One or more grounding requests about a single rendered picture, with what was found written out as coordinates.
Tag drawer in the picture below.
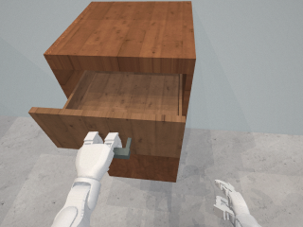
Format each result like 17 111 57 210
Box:
28 70 186 158

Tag cabinet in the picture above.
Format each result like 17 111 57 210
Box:
43 1 196 183

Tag left robot hand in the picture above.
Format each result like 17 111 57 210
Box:
75 131 122 181

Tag handle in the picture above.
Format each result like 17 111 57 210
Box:
113 137 132 160

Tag robot right forearm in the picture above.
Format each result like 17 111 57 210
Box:
234 213 261 227

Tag robot left forearm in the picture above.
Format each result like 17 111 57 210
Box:
51 177 101 227

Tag right robot hand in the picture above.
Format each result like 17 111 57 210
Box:
213 180 250 226

